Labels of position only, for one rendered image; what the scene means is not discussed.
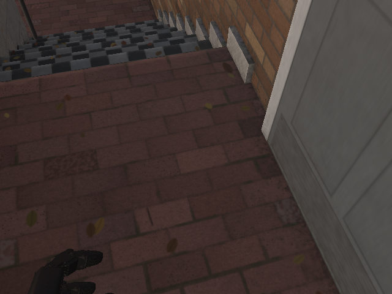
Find stairs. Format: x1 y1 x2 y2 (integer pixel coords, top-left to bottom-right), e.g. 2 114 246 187
0 19 213 82

